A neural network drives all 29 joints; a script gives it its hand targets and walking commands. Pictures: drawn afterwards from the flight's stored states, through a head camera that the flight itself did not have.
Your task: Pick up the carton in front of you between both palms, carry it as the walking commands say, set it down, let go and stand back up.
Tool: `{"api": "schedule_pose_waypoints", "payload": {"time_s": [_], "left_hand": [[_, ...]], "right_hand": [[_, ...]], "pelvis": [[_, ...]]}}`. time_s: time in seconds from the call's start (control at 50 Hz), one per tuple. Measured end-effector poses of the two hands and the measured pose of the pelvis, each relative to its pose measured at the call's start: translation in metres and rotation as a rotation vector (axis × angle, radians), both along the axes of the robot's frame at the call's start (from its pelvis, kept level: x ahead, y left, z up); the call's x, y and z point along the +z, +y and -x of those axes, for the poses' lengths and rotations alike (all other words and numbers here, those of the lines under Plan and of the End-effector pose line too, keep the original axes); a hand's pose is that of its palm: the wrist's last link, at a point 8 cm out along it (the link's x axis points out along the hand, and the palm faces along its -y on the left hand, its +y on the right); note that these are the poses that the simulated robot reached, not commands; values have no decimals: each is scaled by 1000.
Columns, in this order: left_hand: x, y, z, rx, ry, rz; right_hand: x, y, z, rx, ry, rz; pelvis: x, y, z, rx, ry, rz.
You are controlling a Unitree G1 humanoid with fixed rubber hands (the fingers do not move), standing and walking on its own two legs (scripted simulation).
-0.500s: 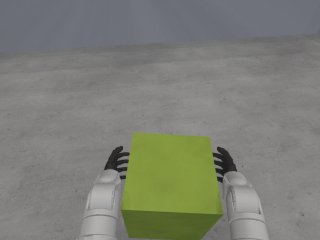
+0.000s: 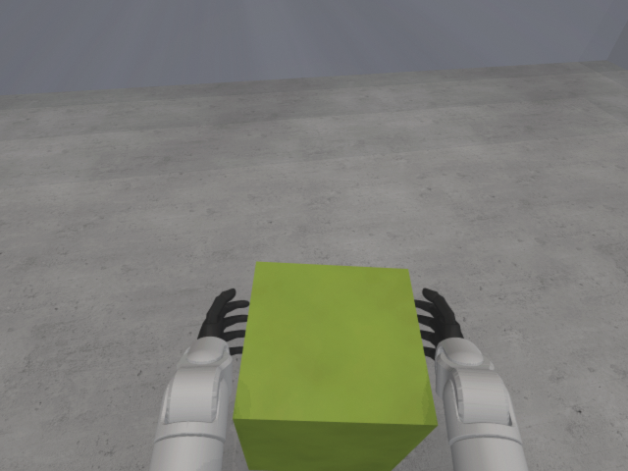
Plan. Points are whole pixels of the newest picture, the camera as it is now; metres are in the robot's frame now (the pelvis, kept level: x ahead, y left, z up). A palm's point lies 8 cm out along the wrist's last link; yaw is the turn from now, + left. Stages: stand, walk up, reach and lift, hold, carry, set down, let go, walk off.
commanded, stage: hold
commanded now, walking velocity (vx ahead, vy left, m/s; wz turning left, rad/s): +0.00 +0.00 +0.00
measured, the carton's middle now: (325, 373) +0.29 +0.01 -0.05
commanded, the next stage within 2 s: set down in 0.92 s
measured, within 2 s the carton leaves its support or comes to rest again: neither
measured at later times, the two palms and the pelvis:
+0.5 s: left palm (212, 346) +0.28 +0.15 +0.04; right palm (455, 369) +0.25 -0.14 +0.05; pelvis -0.02 +0.03 +0.00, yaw -5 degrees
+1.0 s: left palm (205, 331) +0.30 +0.17 +0.04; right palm (443, 355) +0.27 -0.13 +0.05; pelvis -0.01 +0.05 +0.00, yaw -6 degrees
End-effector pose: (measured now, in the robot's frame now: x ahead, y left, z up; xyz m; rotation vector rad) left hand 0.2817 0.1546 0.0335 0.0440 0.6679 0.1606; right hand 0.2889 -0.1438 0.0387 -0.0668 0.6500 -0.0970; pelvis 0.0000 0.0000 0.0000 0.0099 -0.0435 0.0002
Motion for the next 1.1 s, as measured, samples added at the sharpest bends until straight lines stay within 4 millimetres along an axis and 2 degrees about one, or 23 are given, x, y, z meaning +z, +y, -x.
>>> {"api": "schedule_pose_waypoints", "payload": {"time_s": [0.14,0.22,0.54,0.82,1.0,1.1], "left_hand": [[-1,-20,-2,-86,7,-4],[2,-23,-3,-116,0,-7],[5,3,2,-120,-10,23],[10,12,-9,-136,-13,44],[10,12,-16,-123,-7,44],[4,9,-24,-103,3,55]], "right_hand": [[2,-19,21,-81,7,4],[4,-22,30,-113,0,0],[11,3,36,-117,-11,9],[16,12,30,-141,-14,4],[16,13,21,-132,-9,2],[11,10,11,-134,2,-4]], "pelvis": [[5,4,5,-57,-53,7],[5,9,9,-75,-71,6],[4,36,20,-100,-104,14],[3,51,13,-115,-113,16],[4,49,7,-110,-107,15],[3,44,8,-106,-95,11]]}}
